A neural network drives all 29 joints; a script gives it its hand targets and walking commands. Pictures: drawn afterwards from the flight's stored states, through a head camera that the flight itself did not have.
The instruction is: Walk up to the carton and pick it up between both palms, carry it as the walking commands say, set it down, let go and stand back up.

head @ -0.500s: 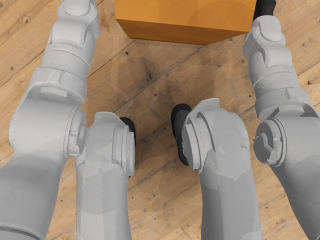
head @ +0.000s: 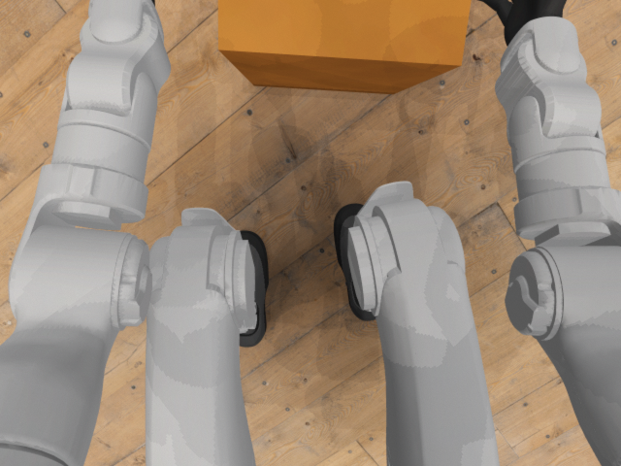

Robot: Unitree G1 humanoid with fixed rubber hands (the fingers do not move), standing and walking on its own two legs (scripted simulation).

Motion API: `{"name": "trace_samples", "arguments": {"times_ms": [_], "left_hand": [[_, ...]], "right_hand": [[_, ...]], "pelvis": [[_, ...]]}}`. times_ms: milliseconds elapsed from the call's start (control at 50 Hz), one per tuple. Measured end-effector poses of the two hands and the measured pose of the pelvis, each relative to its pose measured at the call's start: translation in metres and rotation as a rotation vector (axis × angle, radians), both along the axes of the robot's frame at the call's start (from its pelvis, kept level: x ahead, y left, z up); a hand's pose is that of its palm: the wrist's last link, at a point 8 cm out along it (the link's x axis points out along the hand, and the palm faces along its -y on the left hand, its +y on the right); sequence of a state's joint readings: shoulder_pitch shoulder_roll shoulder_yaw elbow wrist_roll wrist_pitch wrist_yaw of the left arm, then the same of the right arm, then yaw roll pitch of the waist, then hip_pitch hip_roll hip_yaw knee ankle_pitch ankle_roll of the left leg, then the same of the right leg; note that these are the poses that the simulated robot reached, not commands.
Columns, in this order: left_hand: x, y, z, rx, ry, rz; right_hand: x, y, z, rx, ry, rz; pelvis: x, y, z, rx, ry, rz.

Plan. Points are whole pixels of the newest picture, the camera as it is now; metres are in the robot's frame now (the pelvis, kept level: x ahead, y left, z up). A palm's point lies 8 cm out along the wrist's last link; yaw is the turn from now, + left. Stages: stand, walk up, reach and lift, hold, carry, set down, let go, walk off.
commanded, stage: set down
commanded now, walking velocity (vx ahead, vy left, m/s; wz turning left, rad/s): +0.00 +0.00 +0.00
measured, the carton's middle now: (335, 3) +0.54 -0.09 -0.26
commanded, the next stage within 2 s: let go in 1.14 s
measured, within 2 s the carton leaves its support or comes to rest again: neither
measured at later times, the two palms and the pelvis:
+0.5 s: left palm out of the picture +0.55 +0.10 -0.01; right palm out of the picture +0.47 -0.27 -0.01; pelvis -0.01 +0.00 +0.12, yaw -1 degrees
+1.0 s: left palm out of the picture +0.55 +0.10 +0.14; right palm out of the picture +0.47 -0.28 +0.14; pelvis +0.02 +0.00 +0.26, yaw -2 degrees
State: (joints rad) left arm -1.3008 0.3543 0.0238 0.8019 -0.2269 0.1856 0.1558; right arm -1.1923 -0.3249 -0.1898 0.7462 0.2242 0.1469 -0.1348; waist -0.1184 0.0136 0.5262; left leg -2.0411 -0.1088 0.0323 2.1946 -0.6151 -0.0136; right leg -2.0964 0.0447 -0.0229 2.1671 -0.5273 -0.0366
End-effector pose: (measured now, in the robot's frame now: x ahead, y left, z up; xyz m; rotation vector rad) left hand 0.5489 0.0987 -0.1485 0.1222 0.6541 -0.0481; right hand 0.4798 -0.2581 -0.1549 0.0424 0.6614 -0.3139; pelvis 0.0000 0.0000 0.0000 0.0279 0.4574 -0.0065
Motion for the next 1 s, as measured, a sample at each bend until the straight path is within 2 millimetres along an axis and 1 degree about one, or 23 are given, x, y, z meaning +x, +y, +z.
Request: {"name": "trace_samples", "arguments": {"times_ms": [100, 180, 240, 300, 380, 420, 520, 580, 620, 660, 800, 860, 940, 1000], "left_hand": [[-0.008, -0.003, 0.024, 0.007, 0.038, 0.006], [-0.004, -0.010, 0.048, 0.005, 0.014, -0.009], [0.002, -0.013, 0.070, 0.009, -0.012, -0.016], [0.004, -0.010, 0.087, 0.006, -0.012, 0.007], [0.001, -0.005, 0.106, 0.015, 0.003, 0.002], [0.000, -0.004, 0.118, 0.014, -0.003, -0.001], [0.000, 0.001, 0.147, 0.026, 0.012, 0.007], [0.004, 0.001, 0.170, 0.035, 0.003, -0.004], [0.005, 0.001, 0.181, 0.033, 0.013, -0.009], [0.006, -0.001, 0.195, 0.021, 0.005, -0.013], [0.003, 0.001, 0.234, 0.020, 0.017, -0.017], [0.003, 0.004, 0.250, 0.015, 0.022, -0.014], [0.003, 0.004, 0.275, 0.017, 0.007, -0.031], [0.002, 0.004, 0.291, 0.031, 0.009, -0.032]], "right_hand": [[-0.006, -0.004, 0.033, -0.010, 0.011, -0.007], [-0.009, -0.013, 0.060, -0.020, 0.000, -0.024], [-0.007, -0.017, 0.080, -0.021, -0.019, -0.027], [-0.008, -0.019, 0.097, -0.032, -0.004, -0.018], [-0.008, -0.016, 0.116, -0.014, -0.005, -0.006], [-0.006, -0.014, 0.129, -0.006, -0.026, -0.003], [-0.008, -0.015, 0.156, -0.017, -0.004, -0.004], [-0.006, -0.016, 0.176, -0.009, -0.007, -0.004], [-0.006, -0.018, 0.186, -0.013, 0.009, 0.000], [-0.007, -0.019, 0.201, -0.012, -0.003, -0.005], [-0.012, -0.022, 0.242, -0.009, 0.000, -0.013], [-0.012, -0.022, 0.261, -0.020, 0.001, -0.005], [-0.010, -0.021, 0.285, -0.017, -0.010, -0.001], [-0.009, -0.019, 0.297, -0.020, 0.001, 0.010]], "pelvis": [[-0.003, 0.001, 0.027, 0.003, -0.010, -0.006], [-0.006, 0.002, 0.045, -0.002, -0.009, -0.009], [-0.008, 0.003, 0.058, -0.003, -0.011, -0.016], [-0.010, 0.002, 0.071, 0.003, -0.016, -0.020], [-0.011, 0.002, 0.091, 0.000, -0.013, -0.021], [-0.011, 0.002, 0.100, 0.001, -0.013, -0.021], [-0.010, 0.001, 0.124, 0.010, -0.020, -0.023], [-0.008, 0.001, 0.140, 0.006, -0.025, -0.024], [-0.007, 0.001, 0.152, 0.006, -0.029, -0.023], [-0.005, 0.000, 0.164, 0.007, -0.032, -0.022], [0.004, -0.001, 0.206, 0.012, -0.050, -0.027], [0.008, -0.001, 0.223, 0.012, -0.059, -0.034], [0.014, 0.000, 0.244, 0.007, -0.073, -0.031], [0.018, 0.001, 0.260, 0.001, -0.086, -0.032]]}}
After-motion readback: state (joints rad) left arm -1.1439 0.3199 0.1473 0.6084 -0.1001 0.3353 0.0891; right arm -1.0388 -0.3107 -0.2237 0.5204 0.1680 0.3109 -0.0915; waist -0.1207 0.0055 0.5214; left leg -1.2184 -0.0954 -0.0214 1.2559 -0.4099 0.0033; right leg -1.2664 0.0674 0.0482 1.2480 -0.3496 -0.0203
